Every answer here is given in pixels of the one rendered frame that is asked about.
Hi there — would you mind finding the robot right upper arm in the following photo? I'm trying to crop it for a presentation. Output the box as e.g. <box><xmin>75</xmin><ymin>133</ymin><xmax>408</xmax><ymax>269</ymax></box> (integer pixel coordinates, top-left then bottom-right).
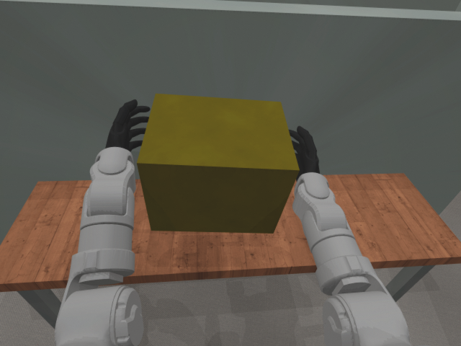
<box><xmin>323</xmin><ymin>290</ymin><xmax>430</xmax><ymax>346</ymax></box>

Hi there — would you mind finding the robot right hand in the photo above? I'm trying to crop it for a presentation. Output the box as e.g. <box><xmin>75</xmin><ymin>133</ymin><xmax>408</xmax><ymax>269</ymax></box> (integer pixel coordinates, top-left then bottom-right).
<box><xmin>289</xmin><ymin>126</ymin><xmax>320</xmax><ymax>181</ymax></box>

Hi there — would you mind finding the carton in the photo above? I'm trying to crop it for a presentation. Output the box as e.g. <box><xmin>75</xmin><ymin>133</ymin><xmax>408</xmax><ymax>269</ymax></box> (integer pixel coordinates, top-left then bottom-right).
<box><xmin>137</xmin><ymin>94</ymin><xmax>300</xmax><ymax>234</ymax></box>

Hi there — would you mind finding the robot left forearm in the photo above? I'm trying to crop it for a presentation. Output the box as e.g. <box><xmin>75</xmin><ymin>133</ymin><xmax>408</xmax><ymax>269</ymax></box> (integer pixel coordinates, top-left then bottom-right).
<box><xmin>55</xmin><ymin>147</ymin><xmax>136</xmax><ymax>346</ymax></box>

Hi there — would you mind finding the robot left hand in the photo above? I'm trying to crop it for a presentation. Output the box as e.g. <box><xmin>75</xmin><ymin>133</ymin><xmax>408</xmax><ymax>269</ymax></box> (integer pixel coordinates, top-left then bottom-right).
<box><xmin>106</xmin><ymin>99</ymin><xmax>150</xmax><ymax>151</ymax></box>

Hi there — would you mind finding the table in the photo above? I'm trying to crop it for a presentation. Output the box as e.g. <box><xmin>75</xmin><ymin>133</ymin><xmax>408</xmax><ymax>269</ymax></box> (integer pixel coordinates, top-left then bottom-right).
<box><xmin>0</xmin><ymin>173</ymin><xmax>461</xmax><ymax>329</ymax></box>

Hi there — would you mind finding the robot right forearm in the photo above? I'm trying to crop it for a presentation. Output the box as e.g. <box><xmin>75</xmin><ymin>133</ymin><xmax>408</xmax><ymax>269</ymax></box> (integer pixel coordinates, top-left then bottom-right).
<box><xmin>292</xmin><ymin>172</ymin><xmax>410</xmax><ymax>342</ymax></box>

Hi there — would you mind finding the robot left upper arm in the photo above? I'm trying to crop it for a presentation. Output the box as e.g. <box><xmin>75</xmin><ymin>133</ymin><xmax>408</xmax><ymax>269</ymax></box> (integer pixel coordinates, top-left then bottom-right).
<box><xmin>56</xmin><ymin>285</ymin><xmax>144</xmax><ymax>346</ymax></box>

